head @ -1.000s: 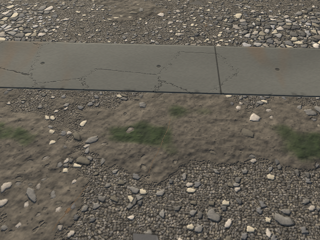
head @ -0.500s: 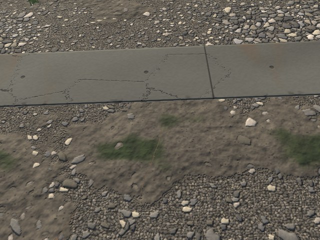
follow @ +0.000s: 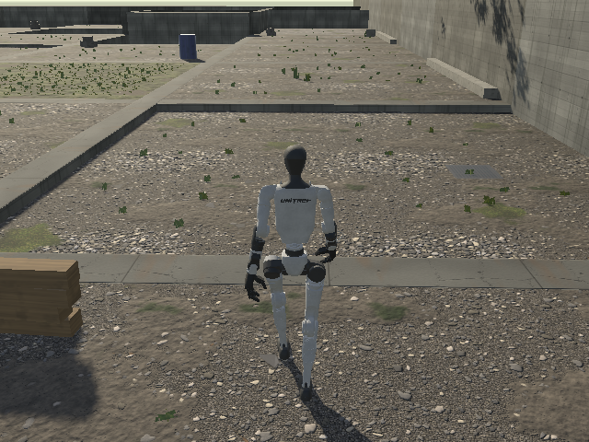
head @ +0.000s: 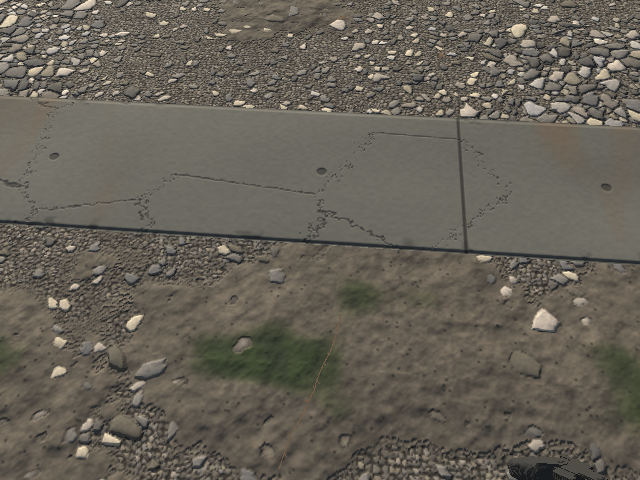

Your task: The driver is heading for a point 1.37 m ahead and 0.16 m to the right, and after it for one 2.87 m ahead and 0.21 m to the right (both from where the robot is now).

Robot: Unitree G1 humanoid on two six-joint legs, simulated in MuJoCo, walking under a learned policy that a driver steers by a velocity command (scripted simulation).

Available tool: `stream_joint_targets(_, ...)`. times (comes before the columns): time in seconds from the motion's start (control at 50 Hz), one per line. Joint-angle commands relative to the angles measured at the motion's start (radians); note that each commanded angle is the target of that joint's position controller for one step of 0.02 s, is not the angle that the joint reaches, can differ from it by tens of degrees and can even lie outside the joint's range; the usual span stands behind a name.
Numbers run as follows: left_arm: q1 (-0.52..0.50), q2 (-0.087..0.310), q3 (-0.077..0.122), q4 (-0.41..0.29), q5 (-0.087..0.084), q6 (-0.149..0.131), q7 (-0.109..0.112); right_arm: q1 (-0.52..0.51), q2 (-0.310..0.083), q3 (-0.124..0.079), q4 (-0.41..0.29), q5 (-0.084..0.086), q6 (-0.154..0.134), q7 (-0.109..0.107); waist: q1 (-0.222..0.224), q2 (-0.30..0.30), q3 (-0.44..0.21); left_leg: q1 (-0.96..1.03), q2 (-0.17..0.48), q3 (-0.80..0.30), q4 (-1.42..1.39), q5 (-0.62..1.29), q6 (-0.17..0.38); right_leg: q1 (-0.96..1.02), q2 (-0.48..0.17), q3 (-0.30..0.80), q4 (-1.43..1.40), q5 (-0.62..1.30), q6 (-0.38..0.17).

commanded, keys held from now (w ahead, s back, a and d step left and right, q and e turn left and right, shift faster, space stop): w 1.00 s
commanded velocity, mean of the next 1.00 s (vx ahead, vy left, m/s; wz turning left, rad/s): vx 0.50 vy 0.00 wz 0.00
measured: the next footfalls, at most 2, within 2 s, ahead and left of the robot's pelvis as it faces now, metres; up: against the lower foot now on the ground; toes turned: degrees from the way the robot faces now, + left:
left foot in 0.02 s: +0.18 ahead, +0.06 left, +0.00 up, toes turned +3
right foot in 0.60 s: +0.49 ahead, -0.11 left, +0.00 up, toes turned -3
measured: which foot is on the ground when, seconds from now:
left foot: up 0.00-0.00, down 0.02-0.60, up 0.62-1.00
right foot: down 0.00-0.04, up 0.06-0.58, down 0.60-1.00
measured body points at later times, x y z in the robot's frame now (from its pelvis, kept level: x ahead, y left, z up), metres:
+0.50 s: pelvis +0.27 -0.01 +0.02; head +0.30 -0.01 +0.46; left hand +0.47 +0.20 -0.10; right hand +0.17 -0.23 -0.13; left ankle +0.15 +0.05 -0.72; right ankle +0.44 -0.13 -0.69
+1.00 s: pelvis +0.53 -0.04 +0.02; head +0.56 -0.05 +0.47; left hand +0.44 +0.18 -0.12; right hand +0.70 -0.26 -0.11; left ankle +0.70 +0.10 -0.67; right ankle +0.45 -0.11 -0.72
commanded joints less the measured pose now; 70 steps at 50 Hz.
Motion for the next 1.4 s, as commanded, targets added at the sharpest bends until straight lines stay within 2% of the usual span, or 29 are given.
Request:
stream_joint_targets(0.02, -0.064, 0.185, 0.035, -0.050, 0.002, -0.004, 0.006, 0.430, -0.174, -0.065, 0.092, -0.010, -0.017, -0.033, -0.252, -0.076, -0.198, 0.545, 0.030, -0.082, -0.082, -0.041, 0.077, -0.236, -0.242, 0.025, 0.554, 1.097, -0.009)
stream_joint_targets(0.04, -0.040, 0.128, 0.024, -0.074, 0.004, -0.005, 0.002, 0.553, -0.256, -0.086, 0.107, -0.028, -0.018, -0.041, -0.260, 0.068, -0.309, 0.717, 0.285, -0.376, -0.087, -0.159, 0.137, -0.405, -0.142, -0.038, 0.905, 0.545, -0.013)
stream_joint_targets(0.06, 0.083, 0.076, 0.023, -0.065, -0.018, 0.002, -0.010, 0.488, -0.252, -0.087, 0.103, -0.020, -0.009, -0.028, -0.148, 0.212, -0.338, 0.842, 0.463, -0.864, -0.244, -0.265, 0.289, -0.747, 0.019, 0.008, 1.199, -0.113, 0.010)
stream_joint_targets(0.08, -0.009, 0.151, 0.036, -0.078, 0.007, 0.005, -0.007, 0.376, -0.200, -0.081, 0.087, 0.014, -0.008, -0.017, -0.133, 0.051, -0.181, 0.691, 0.415, -0.776, -0.323, -0.390, 0.258, -0.829, -0.066, 0.066, 1.180, -0.005, -0.013)
stream_joint_targets(0.12, -0.128, 0.142, 0.042, -0.106, 0.011, 0.002, -0.018, 0.281, -0.100, -0.056, 0.086, 0.010, -0.025, -0.009, -0.077, -0.043, -0.010, 0.434, 0.343, -0.558, -0.401, -0.266, 0.198, -0.783, -0.132, 0.054, 1.066, 0.103, -0.011)
stream_joint_targets(0.16, -0.109, 0.094, 0.034, -0.098, 0.025, 0.026, -0.029, 0.303, -0.068, -0.040, 0.119, 0.005, -0.046, -0.017, -0.026, -0.025, -0.009, 0.325, 0.273, -0.417, -0.427, -0.115, 0.144, -0.684, -0.168, 0.052, 0.975, 0.123, 0.011)
stream_joint_targets(0.22, -0.165, 0.078, 0.034, -0.118, 0.025, 0.046, -0.040, 0.378, -0.102, -0.044, 0.161, 0.011, -0.067, -0.017, -0.019, 0.007, 0.003, 0.303, 0.239, -0.311, -0.457, 0.009, 0.133, -0.719, -0.191, 0.013, 0.889, 0.182, 0.039)
stream_joint_targets(0.36, -0.474, 0.081, 0.026, -0.211, 0.008, 0.051, -0.046, 0.527, -0.110, -0.033, 0.207, 0.015, -0.062, -0.020, -0.102, 0.038, 0.027, 0.435, 0.186, -0.199, -0.454, 0.226, 0.051, -0.842, -0.191, -0.065, 0.560, 0.430, 0.077)
stream_joint_targets(0.48, -0.630, 0.087, 0.022, -0.260, 0.006, 0.042, -0.044, 0.613, -0.119, -0.028, 0.244, -0.005, -0.053, -0.039, -0.145, 0.060, 0.036, 0.648, 0.241, -0.201, -0.376, 0.382, 0.074, -0.865, -0.144, -0.087, 0.391, 0.370, 0.051)
stream_joint_targets(0.54, -0.561, 0.105, 0.032, -0.249, 0.007, 0.028, -0.037, 0.569, -0.139, -0.033, 0.248, -0.009, -0.051, -0.047, -0.085, 0.073, 0.008, 0.671, 0.262, -0.177, -0.258, 0.637, 0.060, -0.711, -0.095, -0.103, 0.314, 0.250, 0.002)
stream_joint_targets(0.58, -0.279, 0.146, 0.057, -0.154, 0.015, 0.012, -0.019, 0.533, -0.151, -0.035, 0.246, -0.001, -0.048, -0.045, 0.035, 0.053, -0.132, 0.587, 0.220, -0.133, 0.038, 0.724, 0.029, -0.359, -0.053, -0.111, 0.221, 0.281, -0.049)
stream_joint_targets(0.6, -0.096, 0.218, 0.080, -0.113, 0.041, 0.004, -0.007, 0.516, -0.127, -0.025, 0.214, 0.010, -0.053, -0.041, 0.101, -0.006, -0.252, 0.373, 0.180, -0.107, 0.305, 0.423, 0.012, -0.081, -0.232, 0.078, 0.220, 0.209, -0.103)
stream_joint_targets(0.62, -0.028, 0.313, 0.105, -0.101, 0.053, 0.009, -0.008, 0.638, -0.017, -0.006, 0.199, 0.048, -0.051, -0.031, 0.053, -0.238, -0.389, -0.001, -0.008, -0.041, 0.703, -0.334, -0.039, 0.202, -0.538, 0.574, 0.148, 0.178, -0.263)
stream_joint_targets(0.64, -0.083, 0.249, 0.098, -0.100, 0.009, 0.023, -0.020, 0.579, -0.134, -0.038, 0.212, 0.018, -0.049, -0.035, 0.049, -0.089, -0.342, -0.098, 0.008, -0.171, 0.790, -0.408, -0.022, 0.123, -0.500, 0.652, 0.063, 0.131, -0.254)
stream_joint_targets(0.66, -0.200, 0.204, 0.084, -0.113, -0.003, 0.021, -0.024, 0.483, -0.132, -0.043, 0.174, 0.013, -0.053, -0.032, 0.000, -0.074, -0.174, -0.133, 0.061, -0.178, 0.761, -0.308, -0.017, -0.032, -0.461, 0.474, 0.034, 0.156, -0.216)
stream_joint_targets(0.72, -0.266, 0.084, 0.051, -0.088, 0.000, -0.001, -0.023, 0.435, -0.077, -0.040, 0.164, -0.013, -0.031, -0.018, -0.084, -0.053, -0.053, -0.007, 0.129, -0.167, 0.613, -0.208, -0.038, -0.305, -0.332, 0.221, -0.045, 0.374, -0.121)
stream_joint_targets(0.78, -0.188, 0.104, 0.052, -0.044, -0.006, -0.020, -0.019, 0.421, -0.048, -0.040, 0.157, -0.021, -0.005, -0.001, -0.107, -0.061, -0.045, -0.002, 0.132, -0.135, 0.556, -0.174, -0.060, -0.340, -0.301, 0.142, -0.073, 0.481, -0.116)
stream_joint_targets(0.84, -0.133, 0.124, 0.052, -0.024, -0.005, -0.020, -0.019, 0.280, -0.061, -0.041, 0.107, -0.019, 0.006, 0.004, -0.088, -0.065, 0.000, -0.100, 0.155, -0.107, 0.453, -0.066, -0.082, -0.335, -0.283, 0.099, -0.112, 0.485, -0.110)
stream_joint_targets(1.04, 0.030, 0.132, 0.043, 0.035, 0.009, -0.010, -0.002, -0.043, -0.067, -0.026, -0.001, -0.002, -0.006, 0.002, -0.006, -0.077, 0.043, -0.120, 0.107, -0.051, 0.059, 0.032, -0.060, -0.110, -0.313, 0.050, -0.068, 0.653, -0.101)
stream_joint_targets(1.1, -0.002, 0.149, 0.049, 0.040, 0.015, -0.006, 0.007, 0.008, -0.081, -0.035, 0.003, -0.002, -0.021, -0.004, -0.049, -0.081, 0.019, 0.003, 0.064, -0.032, -0.012, -0.078, -0.015, -0.068, -0.327, 0.025, 0.044, 0.884, -0.083)
stream_joint_targets(1.14, -0.035, 0.158, 0.051, 0.038, 0.010, -0.001, 0.004, 0.263, -0.111, -0.058, 0.090, -0.008, -0.036, -0.020, -0.155, -0.057, -0.110, 0.324, 0.004, -0.005, -0.102, -0.061, 0.028, -0.129, -0.280, -0.023, 0.329, 1.025, -0.050)
stream_joint_targets(1.16, -0.048, 0.138, 0.042, 0.013, 0.000, -0.003, 0.001, 0.446, -0.175, -0.080, 0.136, -0.031, -0.045, -0.032, -0.218, -0.007, -0.222, 0.596, 0.149, -0.163, -0.107, -0.109, 0.079, -0.325, -0.240, -0.048, 0.584, 0.779, -0.030)
stream_joint_targets(1.18, 0.050, 0.039, 0.024, -0.011, -0.039, -0.003, -0.010, 0.543, -0.279, -0.107, 0.144, -0.048, -0.043, -0.033, -0.188, 0.207, -0.356, 0.877, 0.456, -0.649, -0.188, -0.199, 0.215, -0.687, -0.061, -0.118, 0.989, 0.129, 0.022)
stream_joint_targets(1.2, 0.017, 0.128, 0.051, 0.001, -0.011, 0.000, -0.009, 0.483, -0.246, -0.103, 0.142, -0.006, -0.027, -0.022, -0.173, 0.108, -0.339, 0.816, 0.459, -0.794, -0.292, -0.219, 0.225, -0.792, -0.047, 0.020, 1.095, -0.090, 0.006)
stream_joint_targets(1.22, -0.076, 0.132, 0.057, -0.029, -0.003, 0.001, -0.011, 0.365, -0.197, -0.089, 0.128, 0.009, -0.025, -0.019, -0.122, 0.065, -0.174, 0.668, 0.420, -0.619, -0.308, -0.248, 0.188, -0.843, -0.110, 0.035, 1.091, 0.002, -0.001)
stream_joint_targets(1.24, -0.130, 0.115, 0.054, -0.042, 0.001, -0.003, -0.015, 0.300, -0.133, -0.073, 0.117, 0.010, -0.033, -0.014, -0.101, 0.021, -0.092, 0.532, 0.375, -0.509, -0.351, -0.174, 0.157, -0.818, -0.144, 0.033, 1.034, 0.074, 0.001)
stream_joint_targets(1.28, -0.129, 0.080, 0.053, -0.037, 0.021, 0.018, -0.024, 0.279, -0.070, -0.053, 0.137, 0.010, -0.046, -0.019, -0.042, 0.041, -0.038, 0.381, 0.284, -0.353, -0.397, -0.056, 0.090, -0.721, -0.186, 0.025, 0.932, 0.126, 0.020)
stream_joint_targets(1.34, -0.142, 0.061, 0.055, -0.045, 0.027, 0.047, -0.038, 0.365, -0.085, -0.052, 0.176, 0.009, -0.063, -0.025, -0.022, 0.043, -0.039, 0.355, 0.252, -0.267, -0.416, 0.074, 0.092, -0.716, -0.190, -0.004, 0.881, 0.164, 0.045)
stream_joint_targets(1.4, -0.278, 0.072, 0.056, -0.094, 0.023, 0.058, -0.041, 0.425, -0.102, -0.052, 0.191, 0.008, -0.061, -0.026, -0.041, 0.047, 0.004, 0.374, 0.237, -0.230, -0.452, 0.080, 0.092, -0.820, -0.213, -0.024, 0.778, 0.267, 0.068)
Over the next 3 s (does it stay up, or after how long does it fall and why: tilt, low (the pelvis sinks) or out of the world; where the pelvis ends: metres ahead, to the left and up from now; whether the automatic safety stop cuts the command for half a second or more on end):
stays up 1.54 -0.17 -0.07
